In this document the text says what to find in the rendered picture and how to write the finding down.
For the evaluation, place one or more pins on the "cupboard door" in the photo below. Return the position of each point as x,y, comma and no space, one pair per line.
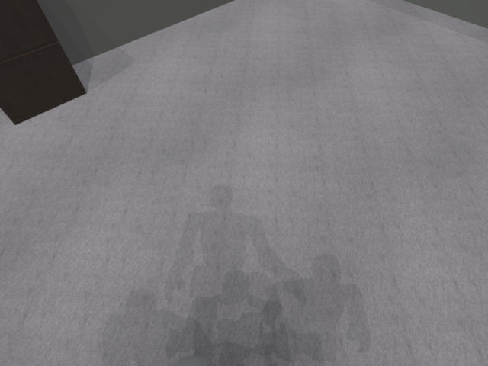
21,27

